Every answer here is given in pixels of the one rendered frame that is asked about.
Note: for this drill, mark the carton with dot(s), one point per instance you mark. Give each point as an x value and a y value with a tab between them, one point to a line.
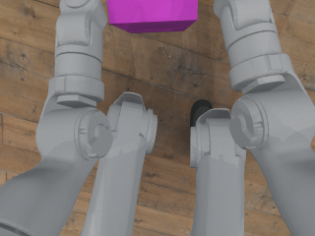
141	16

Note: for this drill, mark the robot left upper arm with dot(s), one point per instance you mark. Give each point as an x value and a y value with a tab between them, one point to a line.
39	201

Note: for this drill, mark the right robot thigh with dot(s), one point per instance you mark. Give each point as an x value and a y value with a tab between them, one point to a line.
219	204

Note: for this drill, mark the left robot thigh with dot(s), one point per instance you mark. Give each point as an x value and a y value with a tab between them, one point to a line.
113	202

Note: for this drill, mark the robot right upper arm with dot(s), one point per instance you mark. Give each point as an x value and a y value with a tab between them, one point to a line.
278	126

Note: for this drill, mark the robot right forearm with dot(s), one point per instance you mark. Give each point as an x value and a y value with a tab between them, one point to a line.
251	42

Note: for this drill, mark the robot left forearm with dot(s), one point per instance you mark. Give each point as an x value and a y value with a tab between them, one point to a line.
78	56

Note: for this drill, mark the robot thigh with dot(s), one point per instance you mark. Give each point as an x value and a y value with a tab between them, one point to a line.
219	204
113	202

